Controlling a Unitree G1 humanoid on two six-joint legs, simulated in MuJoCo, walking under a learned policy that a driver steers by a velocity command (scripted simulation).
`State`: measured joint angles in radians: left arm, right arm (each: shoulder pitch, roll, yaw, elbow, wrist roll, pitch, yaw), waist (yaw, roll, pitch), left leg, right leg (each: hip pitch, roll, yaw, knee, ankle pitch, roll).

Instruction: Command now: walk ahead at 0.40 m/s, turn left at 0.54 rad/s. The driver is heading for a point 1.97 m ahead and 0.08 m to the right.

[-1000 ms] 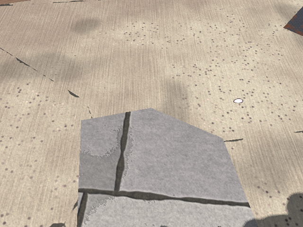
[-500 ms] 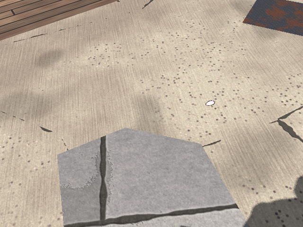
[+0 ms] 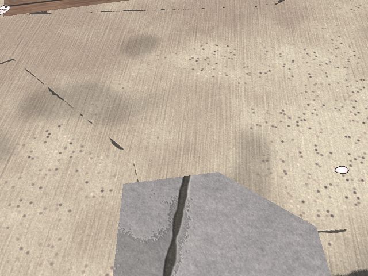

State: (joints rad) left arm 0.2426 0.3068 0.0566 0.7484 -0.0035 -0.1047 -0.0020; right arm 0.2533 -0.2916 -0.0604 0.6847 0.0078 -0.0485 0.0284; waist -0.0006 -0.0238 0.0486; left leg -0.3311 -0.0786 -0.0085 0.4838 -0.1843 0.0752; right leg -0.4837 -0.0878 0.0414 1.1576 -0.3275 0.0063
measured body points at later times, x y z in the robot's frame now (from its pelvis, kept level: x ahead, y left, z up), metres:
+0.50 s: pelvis +0.20 -0.03 +0.00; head +0.24 -0.03 +0.44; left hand +0.32 +0.24 -0.11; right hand +0.36 -0.28 -0.13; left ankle +0.15 +0.11 -0.70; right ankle +0.31 -0.11 -0.74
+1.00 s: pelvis +0.26 +0.01 +0.00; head +0.27 +0.02 +0.45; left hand +0.34 +0.29 -0.13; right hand +0.40 -0.22 -0.13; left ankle +0.20 +0.13 -0.74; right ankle +0.31 -0.11 -0.74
